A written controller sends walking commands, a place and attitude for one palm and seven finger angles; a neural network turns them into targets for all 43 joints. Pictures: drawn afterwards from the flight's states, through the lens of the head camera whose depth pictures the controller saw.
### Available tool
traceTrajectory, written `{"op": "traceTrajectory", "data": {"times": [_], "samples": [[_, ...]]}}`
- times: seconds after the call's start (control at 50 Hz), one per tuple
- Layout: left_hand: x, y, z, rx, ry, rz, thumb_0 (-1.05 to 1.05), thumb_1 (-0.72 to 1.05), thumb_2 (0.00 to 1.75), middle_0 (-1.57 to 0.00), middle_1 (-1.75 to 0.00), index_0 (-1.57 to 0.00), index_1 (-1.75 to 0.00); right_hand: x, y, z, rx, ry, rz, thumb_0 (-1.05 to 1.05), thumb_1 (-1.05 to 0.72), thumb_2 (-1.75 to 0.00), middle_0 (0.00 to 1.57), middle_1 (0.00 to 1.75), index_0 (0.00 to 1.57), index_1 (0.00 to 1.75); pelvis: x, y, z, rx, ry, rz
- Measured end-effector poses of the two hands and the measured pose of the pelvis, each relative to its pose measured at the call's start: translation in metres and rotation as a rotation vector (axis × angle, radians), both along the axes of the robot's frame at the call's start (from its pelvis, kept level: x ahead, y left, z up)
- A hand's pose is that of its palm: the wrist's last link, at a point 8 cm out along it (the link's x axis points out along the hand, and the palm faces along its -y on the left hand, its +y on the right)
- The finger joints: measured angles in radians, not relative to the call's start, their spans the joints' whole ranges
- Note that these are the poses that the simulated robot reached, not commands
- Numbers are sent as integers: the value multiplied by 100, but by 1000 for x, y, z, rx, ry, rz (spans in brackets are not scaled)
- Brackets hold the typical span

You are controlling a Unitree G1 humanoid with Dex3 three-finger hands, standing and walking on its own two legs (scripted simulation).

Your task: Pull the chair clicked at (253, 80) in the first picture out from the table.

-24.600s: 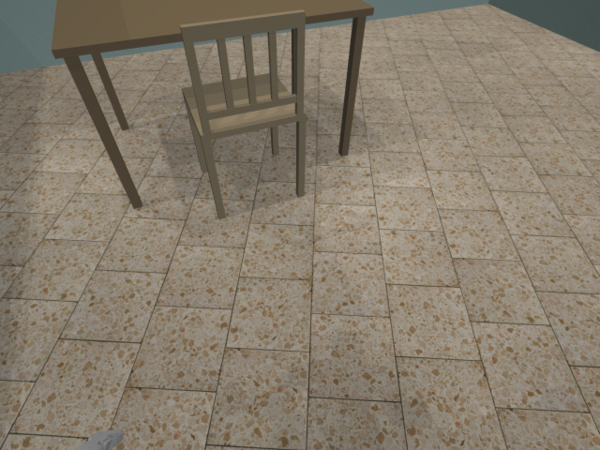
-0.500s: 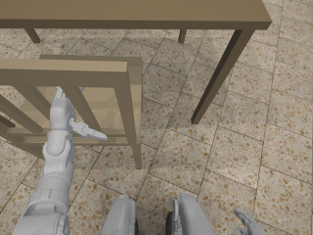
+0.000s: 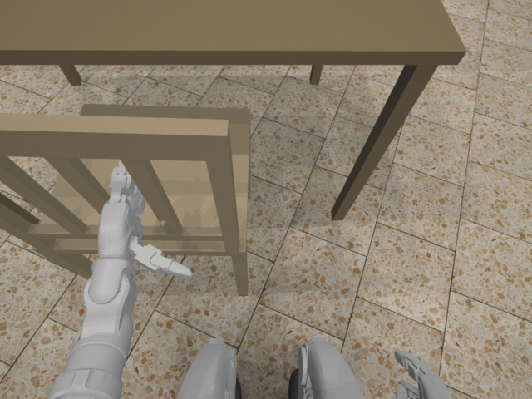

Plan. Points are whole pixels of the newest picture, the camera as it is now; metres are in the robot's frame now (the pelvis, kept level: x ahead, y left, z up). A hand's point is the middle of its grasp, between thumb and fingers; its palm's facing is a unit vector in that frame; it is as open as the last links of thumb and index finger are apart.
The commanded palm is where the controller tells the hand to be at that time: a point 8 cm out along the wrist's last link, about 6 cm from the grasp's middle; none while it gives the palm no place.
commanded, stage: draw the fingers out of the gap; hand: left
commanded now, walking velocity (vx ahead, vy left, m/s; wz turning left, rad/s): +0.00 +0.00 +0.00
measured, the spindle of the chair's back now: (99, 199) +0.40 +0.26 +0.01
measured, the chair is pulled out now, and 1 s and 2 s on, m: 0.03 0.03 0.03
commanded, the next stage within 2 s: aim the fingers beside a spindle in 0.44 s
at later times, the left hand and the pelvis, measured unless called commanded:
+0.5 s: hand (150, 282) +0.28 +0.16 +0.01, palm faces +0.05 -1.00 -0.01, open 17.5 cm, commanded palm +0.25 +0.21 +0.01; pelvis +0.00 -0.01 -0.01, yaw +1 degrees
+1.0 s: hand (156, 280) +0.28 +0.16 +0.01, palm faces +0.01 -1.00 -0.01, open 17.2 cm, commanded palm +0.26 +0.21 +0.02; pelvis -0.01 -0.01 -0.01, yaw +1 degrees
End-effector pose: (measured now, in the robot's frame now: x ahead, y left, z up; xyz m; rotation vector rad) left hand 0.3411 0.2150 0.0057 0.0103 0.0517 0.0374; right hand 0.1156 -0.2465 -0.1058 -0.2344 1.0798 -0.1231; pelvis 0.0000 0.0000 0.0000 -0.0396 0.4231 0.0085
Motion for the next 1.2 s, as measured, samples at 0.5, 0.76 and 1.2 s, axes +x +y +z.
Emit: {"op": "traceTrajectory", "data": {"times": [0.5,0.76,1.2], "samples": [[-89,1,7,1,-29,15,-1,-55,20,0,0,0,0,67,16,11,14,-202,118,1,-90,-90,20,30,20,30,-1,-6,-8,-7,-25,29],[-100,-2,5,11,-56,-9,-1,-54,22,-1,-1,-1,-1,67,14,3,-3,-237,135,1,-90,-90,20,30,20,30,-7,-9,-19,-17,-18,40],[-76,-3,15,5,-36,-22,-1,-50,29,-6,-7,-5,-7,50,6,8,-14,-193,94,1,-90,-90,20,30,20,30,1,-6,-10,-17,-18,34]]}}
